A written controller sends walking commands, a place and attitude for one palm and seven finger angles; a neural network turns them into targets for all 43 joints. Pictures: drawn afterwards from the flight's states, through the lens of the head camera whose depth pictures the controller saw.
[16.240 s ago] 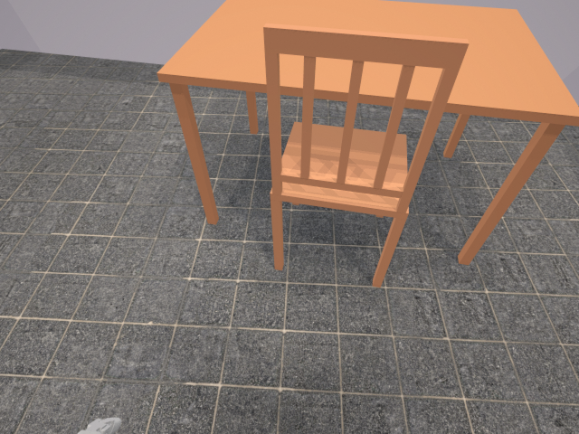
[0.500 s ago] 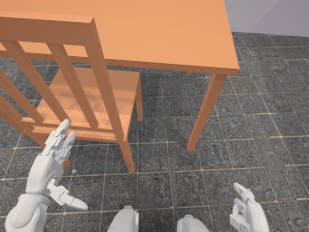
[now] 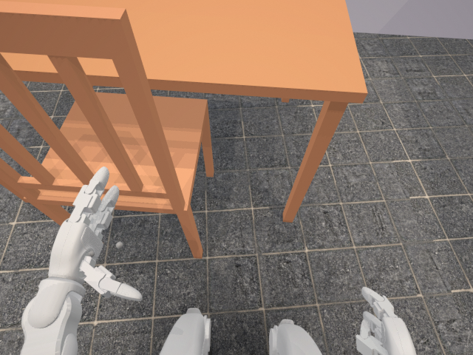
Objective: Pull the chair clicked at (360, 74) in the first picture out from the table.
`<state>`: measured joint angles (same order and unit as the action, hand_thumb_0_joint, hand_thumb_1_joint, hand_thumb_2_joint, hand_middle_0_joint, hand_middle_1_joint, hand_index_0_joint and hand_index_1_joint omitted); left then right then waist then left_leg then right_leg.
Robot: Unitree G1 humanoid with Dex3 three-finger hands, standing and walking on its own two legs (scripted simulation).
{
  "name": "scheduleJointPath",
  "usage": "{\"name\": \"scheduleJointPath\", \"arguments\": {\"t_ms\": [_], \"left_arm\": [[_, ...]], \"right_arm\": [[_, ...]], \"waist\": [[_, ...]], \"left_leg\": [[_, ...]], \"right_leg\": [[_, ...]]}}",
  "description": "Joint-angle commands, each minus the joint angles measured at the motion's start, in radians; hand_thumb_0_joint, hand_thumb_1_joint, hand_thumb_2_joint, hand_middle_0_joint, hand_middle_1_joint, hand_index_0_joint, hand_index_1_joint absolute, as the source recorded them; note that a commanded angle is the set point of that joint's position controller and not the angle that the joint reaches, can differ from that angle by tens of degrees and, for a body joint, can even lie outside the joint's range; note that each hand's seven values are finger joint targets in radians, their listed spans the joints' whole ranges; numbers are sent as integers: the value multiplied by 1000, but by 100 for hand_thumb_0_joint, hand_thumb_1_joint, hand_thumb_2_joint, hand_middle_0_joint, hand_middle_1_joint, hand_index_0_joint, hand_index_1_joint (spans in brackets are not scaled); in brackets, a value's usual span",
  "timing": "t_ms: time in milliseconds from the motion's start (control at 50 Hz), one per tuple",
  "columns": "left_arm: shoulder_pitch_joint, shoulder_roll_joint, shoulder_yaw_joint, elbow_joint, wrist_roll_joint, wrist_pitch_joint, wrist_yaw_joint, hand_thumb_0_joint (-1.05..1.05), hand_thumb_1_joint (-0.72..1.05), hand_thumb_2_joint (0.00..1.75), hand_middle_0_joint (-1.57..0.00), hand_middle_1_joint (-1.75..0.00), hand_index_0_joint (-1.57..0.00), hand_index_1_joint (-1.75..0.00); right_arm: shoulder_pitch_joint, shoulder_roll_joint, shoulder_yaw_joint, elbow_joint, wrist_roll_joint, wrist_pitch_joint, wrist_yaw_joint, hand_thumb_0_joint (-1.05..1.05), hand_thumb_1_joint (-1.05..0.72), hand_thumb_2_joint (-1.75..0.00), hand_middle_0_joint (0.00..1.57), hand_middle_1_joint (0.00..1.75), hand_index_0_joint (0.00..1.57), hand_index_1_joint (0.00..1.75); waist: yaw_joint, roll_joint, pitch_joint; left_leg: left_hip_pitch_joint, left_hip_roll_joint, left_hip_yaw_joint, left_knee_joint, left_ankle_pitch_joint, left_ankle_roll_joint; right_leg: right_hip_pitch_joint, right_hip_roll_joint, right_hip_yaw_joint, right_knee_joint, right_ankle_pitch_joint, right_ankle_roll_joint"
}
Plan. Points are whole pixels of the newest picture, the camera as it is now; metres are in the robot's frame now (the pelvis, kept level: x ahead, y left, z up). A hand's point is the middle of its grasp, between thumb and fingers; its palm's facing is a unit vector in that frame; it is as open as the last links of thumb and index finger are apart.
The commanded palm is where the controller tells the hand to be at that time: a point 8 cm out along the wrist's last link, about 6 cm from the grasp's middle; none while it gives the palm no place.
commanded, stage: aim the fingers beside a spindle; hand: left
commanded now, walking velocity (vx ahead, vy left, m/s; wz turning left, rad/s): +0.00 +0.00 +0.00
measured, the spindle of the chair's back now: (52, 135) +0.48 +0.36 +0.04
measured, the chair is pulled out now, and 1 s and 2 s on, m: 0.00 0.00 0.00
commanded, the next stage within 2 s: none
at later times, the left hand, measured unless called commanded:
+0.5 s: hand (138, 236) +0.30 +0.18 +0.01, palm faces -0.08 -1.00 -0.04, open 16.9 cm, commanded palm +0.29 +0.23 +0.02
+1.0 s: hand (141, 229) +0.31 +0.17 +0.01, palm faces -0.06 -1.00 -0.06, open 16.9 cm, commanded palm +0.30 +0.23 +0.01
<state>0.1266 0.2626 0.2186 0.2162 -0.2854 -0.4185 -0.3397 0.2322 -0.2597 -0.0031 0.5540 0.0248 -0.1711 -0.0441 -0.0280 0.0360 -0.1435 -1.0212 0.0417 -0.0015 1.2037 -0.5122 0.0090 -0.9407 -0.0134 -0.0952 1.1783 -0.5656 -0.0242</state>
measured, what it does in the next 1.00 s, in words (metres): stands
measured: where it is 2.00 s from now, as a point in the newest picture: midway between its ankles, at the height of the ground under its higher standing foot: outside the picture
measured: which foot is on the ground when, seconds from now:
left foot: down 0.00-1.00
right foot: down 0.00-1.00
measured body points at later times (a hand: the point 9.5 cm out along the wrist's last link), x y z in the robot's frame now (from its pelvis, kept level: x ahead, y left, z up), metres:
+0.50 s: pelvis -0.01 +0.01 -0.02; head +0.10 +0.02 +0.42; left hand +0.30 +0.23 +0.01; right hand +0.16 -0.24 -0.11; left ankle +0.03 +0.11 -0.64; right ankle +0.00 -0.11 -0.64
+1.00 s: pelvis -0.01 +0.00 -0.02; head +0.10 +0.00 +0.42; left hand +0.31 +0.23 +0.02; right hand +0.14 -0.25 -0.12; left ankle +0.03 +0.11 -0.64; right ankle +0.00 -0.11 -0.64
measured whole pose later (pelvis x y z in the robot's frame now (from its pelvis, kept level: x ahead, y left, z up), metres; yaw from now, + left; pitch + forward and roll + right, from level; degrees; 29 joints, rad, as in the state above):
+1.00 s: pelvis -0.01 +0.00 -0.02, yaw -1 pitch +22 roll -2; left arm -0.02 0.25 0.17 0.32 -0.22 -0.45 -0.23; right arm 0.22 -0.25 0.00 0.55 0.02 -0.05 -0.02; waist -0.04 0.03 -0.17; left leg -1.12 0.04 0.01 1.28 -0.53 0.01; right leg -1.05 -0.01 -0.08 1.26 -0.58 -0.02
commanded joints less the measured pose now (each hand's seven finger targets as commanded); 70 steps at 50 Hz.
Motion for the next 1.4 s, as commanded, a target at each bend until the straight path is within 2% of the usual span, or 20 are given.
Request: {"name": "scheduleJointPath", "arguments": {"t_ms": [0, 60, 180, 340, 360, 440, 480, 560, 660, 700, 780, 800, 860, 980, 1100, 1120, 1180, 1280, 1320, 1380], "left_arm": [[-114, 145, 58, -198, 0, -69, 19, 0, -50, 30, -6, -8, -6, -8], [-120, 135, 44, -205, 13, -59, 32, 0, -50, 30, -6, -8, -6, -8], [-156, 137, 45, -215, 21, -62, 57, 0, -50, 30, -6, -8, -6, -8], [-241, 104, -5, -154, 48, -59, 81, 0, -50, 30, -6, -8, -6, -8], [-243, 86, -21, -142, 53, -58, 81, 0, -50, 30, -6, -8, -6, -8], [-329, 110, -15, -153, 65, -69, 101, 0, -50, 30, -6, -8, -6, -8], [-331, 112, -8, -142, 70, -73, 113, 0, -50, 30, -6, -8, -6, -8], [-363, 116, -4, -123, 78, -74, 135, 0, -50, 30, -6, -8, -6, -8], [-366, 117, 10, -44, 78, -62, 135, 0, -50, 30, -6, -8, -6, -8], [-364, 106, 1, -35, 76, -64, 132, 0, -50, 30, -6, -8, -6, -8], [-333, 150, 45, -95, 62, -85, 123, 0, -50, 30, -6, -8, -6, -8], [-324, 140, 32, -131, 60, -92, 121, 0, -50, 30, -6, -8, -6, -8], [-302, 114, 3, -139, 57, -93, 119, 0, -50, 30, -6, -8, -6, -8], [-348, 119, 14, -19, 62, -86, 110, 0, -50, 30, -6, -8, -6, -8], [-390, 121, -11, -150, 59, -119, 102, 0, -50, 30, -6, -8, -6, -8], [-374, 113, -20, -164, 58, -117, 103, 0, -50, 30, -6, -8, -6, -8], [-321, 136, 10, -141, 61, -99, 115, 0, -50, 30, -6, -8, -6, -8], [-301, 134, 41, 9, 69, -54, 128, 0, -50, 30, -6, -8, -6, -8], [-315, 121, 32, 3, 64, -59, 123, 0, -50, 30, -6, -8, -6, -8], [-362, 136, 25, -81, 58, -94, 109, 0, -50, 30, -6, -8, -6, -8]], "right_arm": [[-9, -129, -57, -132, -1, -39, -6, 0, -90, -90, 20, 30, 20, 30], [-11, -128, -55, -144, -2, -29, -1, 0, -90, -90, 20, 30, 20, 30], [-9, -127, -56, -143, -6, -12, 2, 0, -90, -90, 20, 30, 20, 30], [-9, -133, -52, -140, -6, 10, 4, 0, -90, -90, 20, 30, 20, 30], [-11, -132, -52, -144, -7, 13, 6, 0, -90, -90, 20, 30, 20, 30], [-9, -137, -52, -138, -9, 22, 2, 0, -90, -90, 20, 30, 20, 30], [-8, -134, -52, -135, -11, 27, 5, 0, -90, -90, 20, 30, 20, 30], [-8, -134, -51, -129, -14, 39, 8, 0, -90, -90, 20, 30, 20, 30], [-1, -133, -51, -126, -11, 61, 14, 0, -90, -90, 20, 30, 20, 30], [-1, -131, -52, -128, -11, 68, 18, 0, -90, -90, 20, 30, 20, 30], [0, -130, -57, -140, -9, 74, 18, 0, -90, -90, 20, 30, 20, 30], [-4, -126, -58, -144, -9, 73, 19, 0, -90, -90, 20, 30, 20, 30], [3, -126, -58, -135, -8, 74, 19, 0, -90, -90, 20, 30, 20, 30], [-2, -133, -56, -113, -4, 80, 10, 0, -90, -90, 20, 30, 20, 30], [-12, -129, -59, -129, -8, 64, 8, 0, -90, -90, 20, 30, 20, 30], [-11, -127, -59, -128, -9, 62, 9, 0, -90, -90, 20, 30, 20, 30], [-8, -129, -59, -128, -8, 68, 12, 0, -90, -90, 20, 30, 20, 30], [-12, -129, -55, -128, -4, 91, 14, 0, -90, -90, 20, 30, 20, 30], [-17, -126, -53, -138, -4, 93, 15, 0, -90, -90, 20, 30, 20, 30], [-24, -126, -54, -146, -4, 85, 12, 0, -90, -90, 20, 30, 20, 30]], "waist": [[-4, 8, -317], [4, 40, -328], [1, 21, -350], [-23, -5, -318], [-20, 5, -324], [-24, 31, -356], [-14, 46, -374], [-11, 50, -391], [-14, -3, -383], [-13, 3, -388], [4, -3, -439], [7, 28, -453], [-12, 6, -427], [-40, -43, -300], [-16, 71, -444], [-16, 58, -456], [-7, 36, -437], [-18, -57, -323], [-14, -47, -323], [-14, 6, -383]], "left_leg": [[256, -31, -34, -138, 279, 22], [267, -30, -40, -144, 284, 18], [273, -26, -47, -130, 290, 15], [225, -25, -60, -114, 221, 15], [228, -26, -57, -114, 208, 14], [236, -25, -62, -103, 201, 13], [260, -23, -66, -107, 216, 8], [257, -23, -66, -100, 235, 6], [189, -28, -47, -80, 233, 11], [185, -29, -41, -76, 241, 12], [201, -29, -33, -77, 287, 14], [222, -29, -30, -78, 303, 14], [234, -25, -37, -79, 321, 15], [124, -32, -32, -67, 183, 20], [254, -29, -40, -68, 277, 15], [270, -28, -42, -70, 292, 15], [253, -26, -44, -76, 306, 13], [113, -35, -26, -68, 196, 18], [106, -39, -23, -69, 173, 19], [157, -36, -23, -65, 207, 21]], "right_leg": [[116, 24, 54, -160, 287, 6], [95, 24, 46, -145, 276, 1], [73, 27, 40, -129, 274, 0], [15, 32, 36, -114, 209, -3], [5, 31, 38, -115, 197, -1], [-18, 30, 39, -99, 186, -4], [-24, 29, 39, -97, 192, -6], [-23, 29, 39, -87, 206, -6], [13, 29, 50, -83, 236, -2], [23, 29, 55, -84, 251, -2], [83, 29, 66, -85, 308, -1], [87, 28, 67, -84, 321, -1], [68, 29, 58, -88, 330, 1], [17, 30, 67, -108, 221, 6], [28, 26, 66, -87, 280, -4], [36, 26, 64, -90, 290, -2], [45, 28, 60, -88, 304, -1], [50, 29, 71, -105, 244, 8], [54, 28, 76, -110, 219, 7], [60, 28, 82, -106, 246, 2]]}}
